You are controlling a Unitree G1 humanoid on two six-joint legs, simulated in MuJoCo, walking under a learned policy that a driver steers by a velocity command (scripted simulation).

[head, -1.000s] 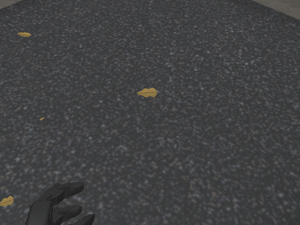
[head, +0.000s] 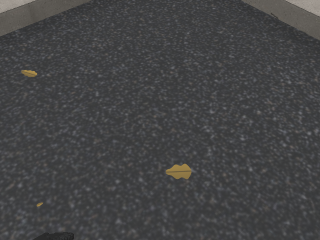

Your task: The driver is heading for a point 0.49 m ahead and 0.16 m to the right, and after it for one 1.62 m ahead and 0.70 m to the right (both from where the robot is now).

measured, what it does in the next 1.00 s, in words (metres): walks ahead, turning right: right foot, then left foot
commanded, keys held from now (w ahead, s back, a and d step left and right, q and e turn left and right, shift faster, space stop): w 0.24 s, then no key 0.22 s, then e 0.22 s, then w+e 0.32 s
